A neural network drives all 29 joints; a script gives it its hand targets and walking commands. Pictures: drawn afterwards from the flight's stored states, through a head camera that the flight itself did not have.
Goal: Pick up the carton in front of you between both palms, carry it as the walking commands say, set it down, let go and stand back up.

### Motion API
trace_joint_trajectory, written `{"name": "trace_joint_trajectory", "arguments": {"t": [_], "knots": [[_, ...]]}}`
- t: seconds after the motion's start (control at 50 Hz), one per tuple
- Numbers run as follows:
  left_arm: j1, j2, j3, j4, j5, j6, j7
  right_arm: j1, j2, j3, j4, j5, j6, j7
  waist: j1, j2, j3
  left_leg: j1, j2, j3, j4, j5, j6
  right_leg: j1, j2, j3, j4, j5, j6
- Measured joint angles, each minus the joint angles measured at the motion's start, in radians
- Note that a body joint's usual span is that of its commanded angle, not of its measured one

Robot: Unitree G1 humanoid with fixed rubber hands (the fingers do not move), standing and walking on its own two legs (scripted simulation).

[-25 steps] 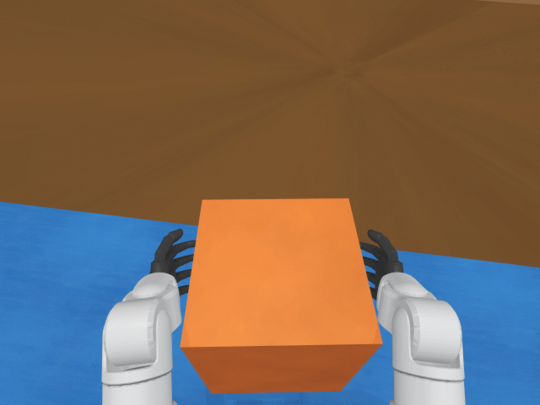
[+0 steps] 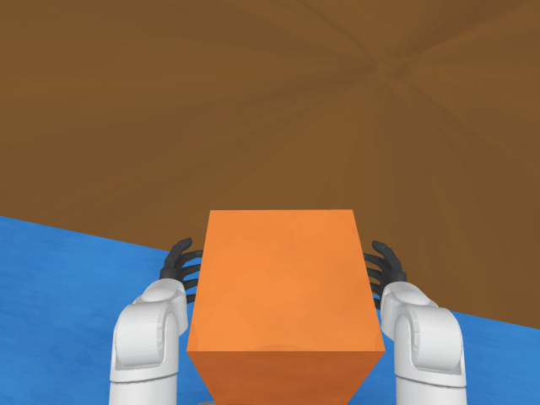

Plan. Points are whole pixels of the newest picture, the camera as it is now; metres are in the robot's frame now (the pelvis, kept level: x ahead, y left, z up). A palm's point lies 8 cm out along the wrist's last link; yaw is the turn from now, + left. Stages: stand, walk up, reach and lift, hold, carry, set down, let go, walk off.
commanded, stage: carry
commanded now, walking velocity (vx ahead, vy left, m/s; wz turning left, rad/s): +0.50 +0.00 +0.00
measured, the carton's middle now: (281, 311) +0.26 +0.01 -0.02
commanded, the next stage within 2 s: none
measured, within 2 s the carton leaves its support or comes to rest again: neither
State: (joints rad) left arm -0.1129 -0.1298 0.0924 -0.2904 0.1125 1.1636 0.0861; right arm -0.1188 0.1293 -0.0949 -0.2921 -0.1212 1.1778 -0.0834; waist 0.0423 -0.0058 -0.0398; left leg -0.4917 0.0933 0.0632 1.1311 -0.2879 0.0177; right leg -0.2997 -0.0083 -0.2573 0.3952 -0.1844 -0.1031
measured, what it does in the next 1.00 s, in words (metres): walks ahead: left foot, then right foot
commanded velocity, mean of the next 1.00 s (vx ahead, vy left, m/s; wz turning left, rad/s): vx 0.50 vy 0.00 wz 0.00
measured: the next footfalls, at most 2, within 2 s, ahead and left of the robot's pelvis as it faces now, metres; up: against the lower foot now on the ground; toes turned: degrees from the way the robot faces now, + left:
left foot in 0.32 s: +0.43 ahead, +0.10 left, +0.00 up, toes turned +8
right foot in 0.80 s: +0.74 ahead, -0.10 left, +0.01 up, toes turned -11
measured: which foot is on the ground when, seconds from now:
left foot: up 0.00-0.30, down 0.32-0.84, up 0.86-1.00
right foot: down 0.00-0.36, up 0.38-0.78, down 0.80-1.00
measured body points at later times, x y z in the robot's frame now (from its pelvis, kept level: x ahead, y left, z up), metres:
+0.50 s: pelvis +0.35 +0.04 +0.00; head +0.38 +0.05 +0.45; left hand +0.66 +0.16 +0.10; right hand +0.63 -0.14 +0.10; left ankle +0.39 +0.10 -0.74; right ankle +0.24 -0.08 -0.64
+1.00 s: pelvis +0.66 -0.03 -0.01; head +0.76 -0.04 +0.43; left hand +1.07 +0.13 +0.10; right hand +1.07 -0.18 +0.09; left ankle +0.60 +0.10 -0.62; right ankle +0.70 -0.09 -0.74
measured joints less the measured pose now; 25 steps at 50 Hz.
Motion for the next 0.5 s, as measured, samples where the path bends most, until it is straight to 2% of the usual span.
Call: {"name": "trace_joint_trajectory", "arguments": {"t": [0.06,0.16,0.26,0.3,0.32,0.34,0.36,0.4,0.42,0.46,0.5], "knots": [[0.022,0.002,0.000,-0.020,-0.007,-0.017,0.000,0.021,-0.001,0.020,-0.012,-0.004,-0.021,0.001,0.002,-0.007,-0.013,-0.088,0.008,0.019,-0.133,0.056,-0.012,0.087,-0.002,0.019,-0.080,-0.013,0.011],[0.030,0.002,-0.008,-0.064,-0.018,-0.020,-0.002,0.047,-0.002,0.032,-0.075,0.002,-0.025,-0.006,-0.019,-0.001,-0.037,-0.146,0.012,0.063,-0.364,0.169,-0.026,0.236,-0.003,0.038,-0.164,-0.071,0.040],[0.006,0.001,-0.015,-0.114,-0.019,0.008,-0.002,0.035,-0.002,0.023,-0.142,0.013,0.007,-0.017,-0.038,0.001,-0.048,-0.104,-0.015,0.124,-0.563,0.252,0.000,0.389,-0.002,0.052,-0.190,-0.176,0.082],[-0.009,0.000,-0.012,-0.135,-0.016,0.029,0.000,0.013,-0.001,0.016,-0.155,0.019,0.026,-0.018,-0.040,-0.008,-0.044,-0.051,-0.038,0.155,-0.621,0.254,0.014,0.438,-0.014,0.061,-0.151,-0.243,0.103],[-0.018,-0.001,-0.007,-0.148,-0.016,0.040,0.002,-0.004,0.000,0.012,-0.159,0.022,0.037,-0.019,-0.041,-0.011,-0.039,-0.010,-0.052,0.173,-0.650,0.235,0.018,0.445,-0.024,0.060,-0.088,-0.290,0.111],[-0.031,0.002,0.003,-0.156,-0.016,0.050,0.003,-0.022,0.002,0.011,-0.152,0.024,0.040,-0.019,-0.049,-0.031,-0.032,0.008,-0.069,0.186,-0.632,0.237,0.045,0.426,-0.054,0.059,0.023,-0.339,0.115],[-0.047,0.000,0.018,-0.156,-0.017,0.060,0.005,-0.045,0.005,0.008,-0.138,0.024,0.042,-0.020,-0.056,-0.046,-0.023,0.007,-0.074,0.196,-0.581,0.197,0.069,0.365,-0.082,0.076,0.195,-0.314,0.110],[-0.078,0.000,0.039,-0.155,-0.017,0.079,0.007,-0.087,0.011,-0.005,-0.120,0.026,0.056,-0.022,-0.066,-0.037,0.001,0.029,-0.068,0.199,-0.551,0.124,0.091,0.189,-0.066,0.168,0.562,-0.274,0.097],[-0.093,-0.003,0.047,-0.157,-0.018,0.088,0.008,-0.102,0.013,-0.013,-0.121,0.027,0.065,-0.024,-0.067,-0.028,0.013,0.053,-0.066,0.197,-0.572,0.116,0.085,0.104,-0.054,0.194,0.689,-0.252,0.086],[-0.125,-0.014,0.060,-0.167,-0.016,0.102,0.010,-0.123,0.018,-0.032,-0.138,0.031,0.077,-0.026,-0.068,-0.016,0.028,0.108,-0.068,0.192,-0.634,0.113,0.078,-0.038,-0.053,0.209,0.795,-0.192,0.068],[-0.165,-0.021,0.069,-0.175,-0.014,0.107,0.012,-0.152,0.023,-0.056,-0.158,0.036,0.082,-0.027,-0.069,-0.009,0.035,0.161,-0.072,0.184,-0.695,0.110,0.077,-0.148,-0.066,0.207,0.776,-0.141,0.064]]}}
